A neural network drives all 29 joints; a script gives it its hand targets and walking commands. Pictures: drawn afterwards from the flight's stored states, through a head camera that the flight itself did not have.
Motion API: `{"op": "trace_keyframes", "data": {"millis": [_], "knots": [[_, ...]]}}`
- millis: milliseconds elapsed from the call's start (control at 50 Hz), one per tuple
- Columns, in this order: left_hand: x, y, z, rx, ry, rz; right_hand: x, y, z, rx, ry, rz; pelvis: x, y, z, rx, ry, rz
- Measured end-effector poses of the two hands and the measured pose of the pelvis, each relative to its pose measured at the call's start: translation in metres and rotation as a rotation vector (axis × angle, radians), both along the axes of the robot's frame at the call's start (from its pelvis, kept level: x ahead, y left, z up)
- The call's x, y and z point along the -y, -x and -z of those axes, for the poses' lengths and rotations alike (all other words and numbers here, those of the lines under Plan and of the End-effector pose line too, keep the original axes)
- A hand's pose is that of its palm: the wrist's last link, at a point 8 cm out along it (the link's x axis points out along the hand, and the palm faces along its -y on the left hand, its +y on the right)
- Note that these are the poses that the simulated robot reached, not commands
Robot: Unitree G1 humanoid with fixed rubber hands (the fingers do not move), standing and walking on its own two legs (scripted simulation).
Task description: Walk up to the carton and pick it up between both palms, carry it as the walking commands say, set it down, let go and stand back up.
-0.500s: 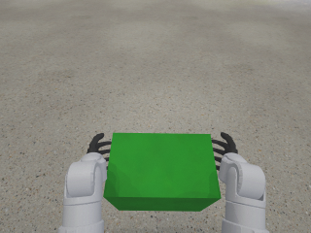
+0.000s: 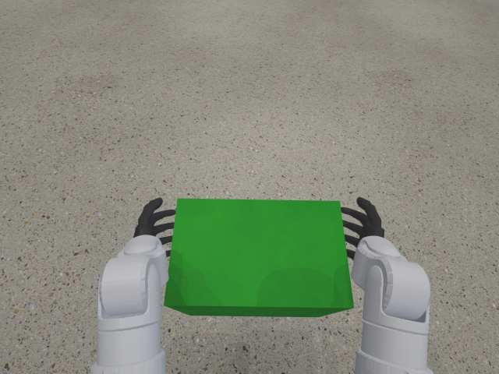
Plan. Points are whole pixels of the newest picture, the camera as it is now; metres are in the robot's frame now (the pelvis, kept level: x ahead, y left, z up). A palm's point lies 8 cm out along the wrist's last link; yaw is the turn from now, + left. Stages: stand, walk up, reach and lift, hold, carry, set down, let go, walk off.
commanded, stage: carry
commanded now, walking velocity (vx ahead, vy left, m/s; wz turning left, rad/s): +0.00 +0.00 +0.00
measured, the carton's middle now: (256, 264) +0.31 -0.01 -0.01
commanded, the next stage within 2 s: none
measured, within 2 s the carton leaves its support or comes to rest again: neither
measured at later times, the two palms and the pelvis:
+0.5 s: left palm (50, 268) +0.24 +0.27 +0.08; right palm (297, 278) +0.23 -0.05 +0.11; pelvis -0.05 +0.12 +0.00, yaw -2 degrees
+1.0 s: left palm out of the picture +0.17 +0.36 +0.09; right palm (223, 347) +0.15 +0.04 +0.12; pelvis -0.13 +0.22 +0.01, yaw -4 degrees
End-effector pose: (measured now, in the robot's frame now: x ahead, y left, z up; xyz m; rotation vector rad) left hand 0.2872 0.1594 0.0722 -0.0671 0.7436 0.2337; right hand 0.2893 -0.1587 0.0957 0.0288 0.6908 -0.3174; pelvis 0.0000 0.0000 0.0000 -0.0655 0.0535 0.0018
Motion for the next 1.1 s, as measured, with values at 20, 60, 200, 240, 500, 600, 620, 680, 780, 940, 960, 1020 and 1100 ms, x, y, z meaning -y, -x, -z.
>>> {"op": "trace_keyframes", "data": {"millis": [20, 60, 200, 240, 500, 600, 620, 680, 780, 940, 960, 1020, 1100], "knots": [[-0.003, 0.002, 0.000, 0.003, 0.000, 0.006, -0.003, 0.004, 0.000, 0.003, 0.000, 0.006, -0.005, 0.003, 0.001, 0.001, -0.003, 0.007], [-0.008, 0.006, 0.000, 0.007, -0.005, 0.020, -0.008, 0.012, 0.001, 0.007, -0.005, 0.020, -0.014, 0.009, 0.002, 0.004, -0.007, 0.020], [-0.023, 0.022, 0.003, -0.009, -0.029, 0.075, -0.023, 0.044, 0.010, -0.008, -0.033, 0.073, -0.045, 0.031, 0.005, 0.007, -0.014, 0.069], [-0.027, 0.027, 0.005, -0.031, -0.034, 0.090, -0.027, 0.052, 0.014, -0.030, -0.039, 0.087, -0.054, 0.037, 0.003, -0.005, -0.014, 0.080], [-0.113, 0.042, -0.011, 0.043, 0.027, 0.031, -0.113, 0.058, -0.014, 0.043, 0.020, 0.037, -0.124, 0.053, -0.001, -0.027, -0.014, 0.035], [-0.142, 0.059, 0.002, -0.026, 0.045, 0.042, -0.143, 0.071, -0.012, -0.026, 0.034, 0.039, -0.151, 0.062, -0.008, -0.023, 0.029, 0.044], [-0.146, 0.061, 0.001, -0.026, 0.049, 0.041, -0.148, 0.074, -0.014, -0.026, 0.037, 0.039, -0.156, 0.064, -0.009, -0.024, 0.032, 0.043], [-0.159, 0.068, -0.004, -0.018, 0.052, 0.039, -0.160, 0.081, -0.018, -0.020, 0.041, 0.041, -0.168, 0.072, -0.011, -0.024, 0.037, 0.042], [-0.176, 0.082, -0.011, 0.004, 0.053, 0.039, -0.177, 0.097, -0.024, 0.001, 0.038, 0.044, -0.186, 0.088, -0.013, -0.017, 0.041, 0.043], [-0.194, 0.111, -0.013, 0.018, 0.064, 0.051, -0.196, 0.130, -0.030, 0.014, 0.046, 0.055, -0.207, 0.117, -0.013, 0.000, 0.048, 0.054], [-0.197, 0.115, -0.014, 0.019, 0.062, 0.053, -0.198, 0.134, -0.030, 0.015, 0.044, 0.057, -0.209, 0.120, -0.013, 0.001, 0.046, 0.056], [-0.203, 0.125, -0.016, 0.008, 0.045, 0.061, -0.204, 0.146, -0.027, 0.004, 0.026, 0.066, -0.219, 0.131, -0.016, -0.002, 0.035, 0.064], [-0.216, 0.137, -0.021, -0.003, -0.016, 0.066, -0.216, 0.160, -0.012, -0.007, -0.033, 0.073, -0.237, 0.145, -0.013, -0.004, 0.017, 0.061]]}}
